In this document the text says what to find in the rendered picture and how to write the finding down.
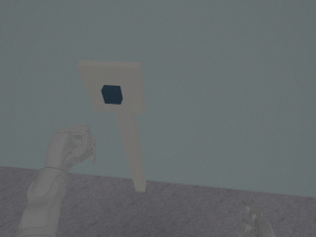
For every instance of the left robot hand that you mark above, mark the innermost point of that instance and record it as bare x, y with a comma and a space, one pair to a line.
63, 152

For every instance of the right robot hand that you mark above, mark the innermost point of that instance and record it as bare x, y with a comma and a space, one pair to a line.
260, 228

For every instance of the panel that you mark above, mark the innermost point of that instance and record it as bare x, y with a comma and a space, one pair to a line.
128, 75

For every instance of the button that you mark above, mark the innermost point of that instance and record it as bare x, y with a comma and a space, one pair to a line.
112, 94

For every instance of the left robot forearm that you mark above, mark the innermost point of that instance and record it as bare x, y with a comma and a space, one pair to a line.
45, 194

